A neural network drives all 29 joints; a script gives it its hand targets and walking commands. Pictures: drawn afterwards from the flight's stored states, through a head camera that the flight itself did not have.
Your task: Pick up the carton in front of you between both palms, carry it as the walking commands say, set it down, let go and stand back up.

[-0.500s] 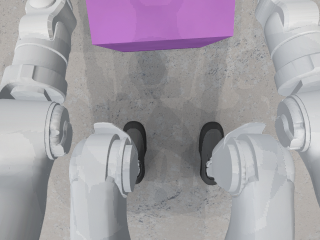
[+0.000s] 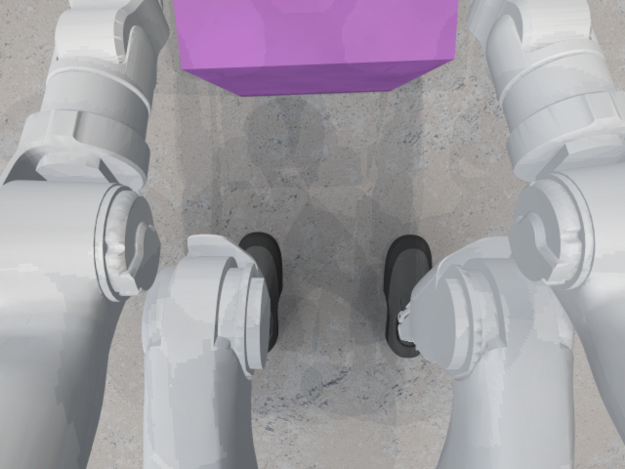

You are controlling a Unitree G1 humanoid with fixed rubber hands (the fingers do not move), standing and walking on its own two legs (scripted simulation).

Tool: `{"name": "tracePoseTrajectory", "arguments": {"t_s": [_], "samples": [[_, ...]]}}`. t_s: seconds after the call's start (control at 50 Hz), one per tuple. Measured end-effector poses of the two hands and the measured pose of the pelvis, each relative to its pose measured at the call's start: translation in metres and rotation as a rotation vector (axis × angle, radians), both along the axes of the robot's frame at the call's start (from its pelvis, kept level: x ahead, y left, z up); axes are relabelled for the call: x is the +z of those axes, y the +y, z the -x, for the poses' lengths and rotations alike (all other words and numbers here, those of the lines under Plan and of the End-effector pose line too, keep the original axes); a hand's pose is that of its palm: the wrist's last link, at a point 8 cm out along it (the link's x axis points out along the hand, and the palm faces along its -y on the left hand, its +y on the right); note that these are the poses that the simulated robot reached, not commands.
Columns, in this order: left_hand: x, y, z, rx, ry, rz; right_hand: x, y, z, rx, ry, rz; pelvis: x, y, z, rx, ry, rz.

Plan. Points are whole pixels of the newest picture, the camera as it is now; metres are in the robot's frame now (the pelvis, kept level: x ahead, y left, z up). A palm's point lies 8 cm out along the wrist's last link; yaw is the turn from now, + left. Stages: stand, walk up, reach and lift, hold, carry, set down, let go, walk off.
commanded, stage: reach and lift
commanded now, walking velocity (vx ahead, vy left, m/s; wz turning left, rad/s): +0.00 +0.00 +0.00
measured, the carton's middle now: out of the picture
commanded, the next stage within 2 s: none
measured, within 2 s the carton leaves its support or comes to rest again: leaves its support in 0.20 s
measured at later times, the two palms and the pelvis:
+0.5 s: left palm out of the picture +0.50 +0.20 -0.01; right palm out of the picture +0.54 -0.10 -0.01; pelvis +0.00 -0.01 +0.06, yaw +2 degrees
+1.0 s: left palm out of the picture +0.47 +0.18 +0.13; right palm out of the picture +0.50 -0.12 +0.13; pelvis +0.02 -0.01 +0.17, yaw +2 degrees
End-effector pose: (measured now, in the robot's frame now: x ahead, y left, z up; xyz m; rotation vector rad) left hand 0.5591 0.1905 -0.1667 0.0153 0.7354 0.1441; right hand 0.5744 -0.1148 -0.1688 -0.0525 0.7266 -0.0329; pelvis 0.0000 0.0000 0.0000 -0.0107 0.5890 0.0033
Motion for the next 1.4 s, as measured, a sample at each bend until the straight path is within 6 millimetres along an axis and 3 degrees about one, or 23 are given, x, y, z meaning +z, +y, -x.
{"name": "tracePoseTrajectory", "arguments": {"t_s": [0.14, 0.2, 0.26, 0.34, 0.46, 0.56, 0.78, 0.94, 1.4], "samples": [[-0.002, 0.001, 0.002, -0.011, -0.009, 0.022, -0.002, -0.001, 0.003, -0.011, -0.007, -0.031, -0.011, 0.001, -0.002, -0.007, -0.011, 0.001], [0.003, -0.003, 0.005, 0.011, -0.002, 0.000, 0.005, 0.000, 0.002, -0.018, -0.002, -0.005, -0.011, 0.002, -0.004, -0.007, 0.002, 0.002], [0.022, -0.005, 0.006, 0.030, -0.019, -0.006, 0.027, 0.001, 0.003, -0.036, -0.021, 0.017, -0.004, 0.000, -0.005, 0.003, 0.004, 0.007], [0.065, -0.004, 0.018, 0.063, -0.054, 0.020, 0.071, 0.002, 0.010, -0.038, -0.054, -0.008, 0.009, -0.005, -0.007, 0.025, 0.047, 0.004], [0.136, 0.004, 0.047, 0.102, -0.047, 0.028, 0.140, 0.012, 0.031, -0.022, -0.044, -0.025, 0.044, -0.011, -0.006, 0.032, 0.119, 0.000], [0.178, 0.005, 0.062, 0.096, -0.025, 0.022, 0.180, 0.012, 0.047, -0.021, -0.023, -0.022, 0.075, -0.014, 0.001, 0.039, 0.135, 0.001], [0.231, -0.008, 0.068, 0.070, -0.044, 0.017, 0.233, -0.002, 0.059, -0.048, -0.043, -0.032, 0.118, -0.015, 0.003, 0.032, 0.155, -0.001], [0.275, -0.007, 0.080, 0.082, -0.050, 0.022, 0.278, 0.000, 0.070, -0.045, -0.048, -0.036, 0.155, -0.014, -0.013, 0.035, 0.136, -0.004], [0.423, -0.019, 0.125, 0.076, -0.043, 0.041, 0.428, -0.012, 0.119, -0.065, -0.041, -0.038, 0.287, -0.010, -0.057, 0.045, -0.089, -0.008]]}}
